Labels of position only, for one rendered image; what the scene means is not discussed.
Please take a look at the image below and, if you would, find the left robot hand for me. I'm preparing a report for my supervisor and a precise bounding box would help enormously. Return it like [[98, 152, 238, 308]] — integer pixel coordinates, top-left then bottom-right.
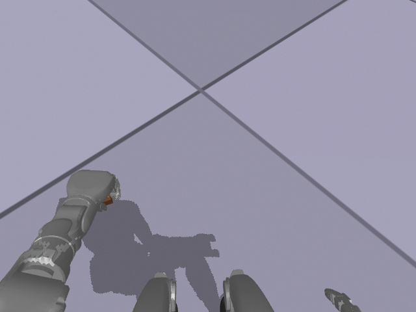
[[66, 170, 121, 212]]

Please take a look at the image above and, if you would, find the small box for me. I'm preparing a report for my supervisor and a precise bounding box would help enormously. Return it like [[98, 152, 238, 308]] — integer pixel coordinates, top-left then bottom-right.
[[102, 195, 113, 205]]

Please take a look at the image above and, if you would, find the right robot hand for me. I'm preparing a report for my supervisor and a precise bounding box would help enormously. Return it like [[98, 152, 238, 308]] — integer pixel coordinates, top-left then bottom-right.
[[324, 289, 361, 312]]

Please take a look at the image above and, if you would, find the left robot arm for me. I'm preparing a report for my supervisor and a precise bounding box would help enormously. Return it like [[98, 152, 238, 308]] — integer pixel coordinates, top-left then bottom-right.
[[0, 195, 98, 312]]

